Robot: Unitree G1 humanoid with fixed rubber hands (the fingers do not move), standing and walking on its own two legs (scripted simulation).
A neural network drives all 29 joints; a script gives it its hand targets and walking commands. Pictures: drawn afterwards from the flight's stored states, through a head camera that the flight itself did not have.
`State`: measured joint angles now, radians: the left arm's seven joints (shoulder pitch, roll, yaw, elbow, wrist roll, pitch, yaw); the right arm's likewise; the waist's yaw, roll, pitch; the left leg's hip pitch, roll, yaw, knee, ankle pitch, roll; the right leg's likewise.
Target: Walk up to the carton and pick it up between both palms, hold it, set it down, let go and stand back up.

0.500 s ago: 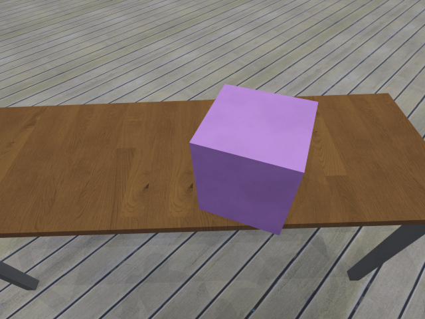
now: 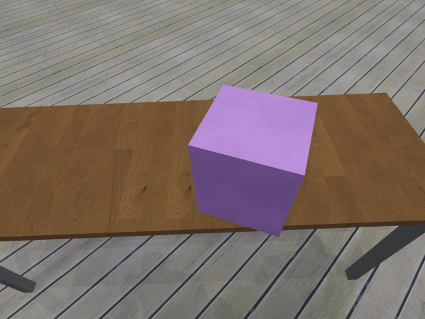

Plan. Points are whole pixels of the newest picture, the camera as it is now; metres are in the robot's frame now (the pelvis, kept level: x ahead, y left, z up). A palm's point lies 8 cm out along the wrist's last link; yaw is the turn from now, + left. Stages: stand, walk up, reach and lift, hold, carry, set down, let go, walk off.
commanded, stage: stand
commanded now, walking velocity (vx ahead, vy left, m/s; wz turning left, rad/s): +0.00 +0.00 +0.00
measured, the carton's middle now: (251, 162) +0.44 -0.06 +0.00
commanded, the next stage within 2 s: none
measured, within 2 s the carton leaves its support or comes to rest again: neither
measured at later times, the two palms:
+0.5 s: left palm out of the picture -0.01 +0.23 -0.14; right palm out of the picture -0.01 -0.22 -0.14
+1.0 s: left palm out of the picture -0.03 +0.23 -0.14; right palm out of the picture -0.02 -0.21 -0.14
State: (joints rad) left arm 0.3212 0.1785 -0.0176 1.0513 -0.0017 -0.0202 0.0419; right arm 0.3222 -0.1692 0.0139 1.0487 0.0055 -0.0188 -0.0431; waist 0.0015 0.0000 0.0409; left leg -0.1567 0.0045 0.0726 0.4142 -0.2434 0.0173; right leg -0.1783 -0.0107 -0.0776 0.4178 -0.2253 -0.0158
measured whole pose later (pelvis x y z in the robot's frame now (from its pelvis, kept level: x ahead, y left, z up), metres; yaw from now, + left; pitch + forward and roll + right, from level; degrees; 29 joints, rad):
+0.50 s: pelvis +0.00 +0.01 +0.00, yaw +0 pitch -1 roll +0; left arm 0.31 0.17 -0.02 1.08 0.00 -0.02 0.04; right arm 0.32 -0.16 0.02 1.07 0.01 -0.02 -0.05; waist 0.00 0.00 0.04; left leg -0.15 -0.01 0.07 0.41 -0.24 0.02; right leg -0.17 -0.02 -0.08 0.41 -0.22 -0.01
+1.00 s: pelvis +0.00 +0.01 +0.00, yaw +0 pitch -1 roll +0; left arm 0.33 0.16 -0.02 1.10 0.00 -0.02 0.05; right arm 0.34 -0.15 0.01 1.08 0.01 -0.02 -0.05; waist 0.00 0.00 0.04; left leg -0.15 -0.01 0.07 0.41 -0.23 0.03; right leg -0.17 -0.03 -0.08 0.41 -0.22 0.00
